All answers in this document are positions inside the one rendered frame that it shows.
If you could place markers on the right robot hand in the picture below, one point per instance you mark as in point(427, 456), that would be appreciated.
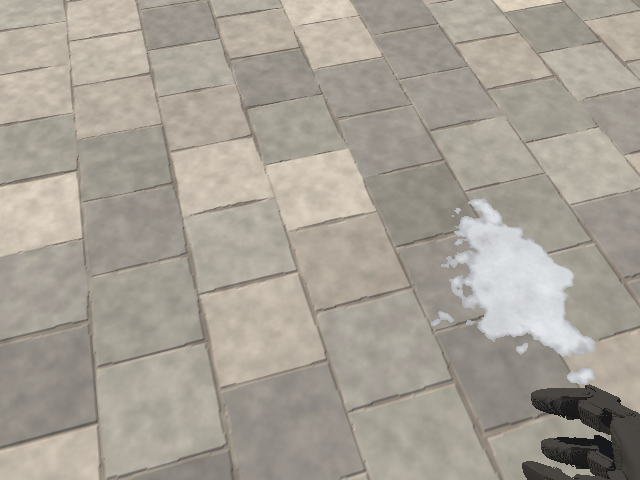
point(602, 411)

